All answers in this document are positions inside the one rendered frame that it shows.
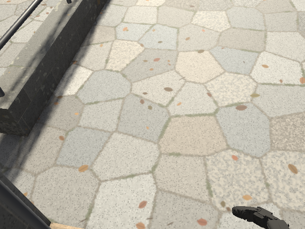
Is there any robot right hand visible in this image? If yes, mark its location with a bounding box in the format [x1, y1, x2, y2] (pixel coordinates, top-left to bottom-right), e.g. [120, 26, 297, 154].
[232, 206, 290, 229]

